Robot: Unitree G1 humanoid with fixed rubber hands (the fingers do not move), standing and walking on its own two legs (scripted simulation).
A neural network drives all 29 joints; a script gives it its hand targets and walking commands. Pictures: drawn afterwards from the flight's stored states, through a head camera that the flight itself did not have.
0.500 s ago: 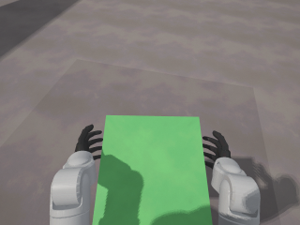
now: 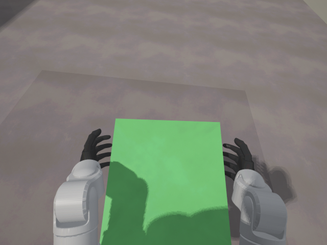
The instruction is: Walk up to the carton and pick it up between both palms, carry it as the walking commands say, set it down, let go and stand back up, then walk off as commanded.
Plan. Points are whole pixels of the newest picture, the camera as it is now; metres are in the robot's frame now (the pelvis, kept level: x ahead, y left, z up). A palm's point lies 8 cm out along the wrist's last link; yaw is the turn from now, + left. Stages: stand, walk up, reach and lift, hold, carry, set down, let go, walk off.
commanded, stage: carry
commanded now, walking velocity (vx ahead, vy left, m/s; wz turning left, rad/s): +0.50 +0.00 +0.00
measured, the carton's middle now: (165, 180) +0.27 -0.01 -0.01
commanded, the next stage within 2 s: none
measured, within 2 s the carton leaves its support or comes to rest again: neither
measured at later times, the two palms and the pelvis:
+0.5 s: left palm (109, 74) +0.56 +0.17 +0.08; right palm (211, 74) +0.59 -0.15 +0.08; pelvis +0.33 -0.01 -0.02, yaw +4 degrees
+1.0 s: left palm (131, 28) +0.89 +0.14 +0.07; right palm (206, 32) +0.91 -0.18 +0.07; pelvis +0.65 -0.04 -0.01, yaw +4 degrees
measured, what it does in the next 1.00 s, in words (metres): walks ahead: right foot, then left foot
